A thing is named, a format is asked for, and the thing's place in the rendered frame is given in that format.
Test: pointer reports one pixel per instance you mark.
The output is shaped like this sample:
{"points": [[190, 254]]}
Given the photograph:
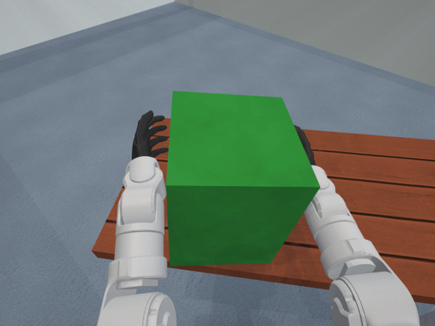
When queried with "left robot forearm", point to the left robot forearm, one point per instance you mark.
{"points": [[139, 260]]}

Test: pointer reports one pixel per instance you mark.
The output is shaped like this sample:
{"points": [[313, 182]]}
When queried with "robot right upper arm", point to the robot right upper arm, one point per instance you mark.
{"points": [[371, 299]]}

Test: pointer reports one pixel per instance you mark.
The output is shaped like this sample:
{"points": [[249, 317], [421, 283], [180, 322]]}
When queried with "robot left hand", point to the robot left hand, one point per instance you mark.
{"points": [[142, 145]]}

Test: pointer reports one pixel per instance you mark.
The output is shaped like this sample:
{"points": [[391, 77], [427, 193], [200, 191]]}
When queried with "carton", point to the carton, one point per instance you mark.
{"points": [[238, 179]]}

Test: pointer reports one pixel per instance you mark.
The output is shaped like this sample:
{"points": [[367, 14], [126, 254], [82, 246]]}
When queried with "table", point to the table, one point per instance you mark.
{"points": [[388, 185]]}

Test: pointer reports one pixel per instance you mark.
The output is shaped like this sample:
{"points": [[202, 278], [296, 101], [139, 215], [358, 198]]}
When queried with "right robot forearm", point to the right robot forearm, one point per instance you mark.
{"points": [[344, 251]]}

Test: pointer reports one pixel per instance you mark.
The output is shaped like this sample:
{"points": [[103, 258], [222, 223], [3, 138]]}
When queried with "robot right hand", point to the robot right hand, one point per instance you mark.
{"points": [[306, 144]]}

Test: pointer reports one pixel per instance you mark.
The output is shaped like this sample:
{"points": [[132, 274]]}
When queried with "robot left upper arm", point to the robot left upper arm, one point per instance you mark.
{"points": [[145, 309]]}

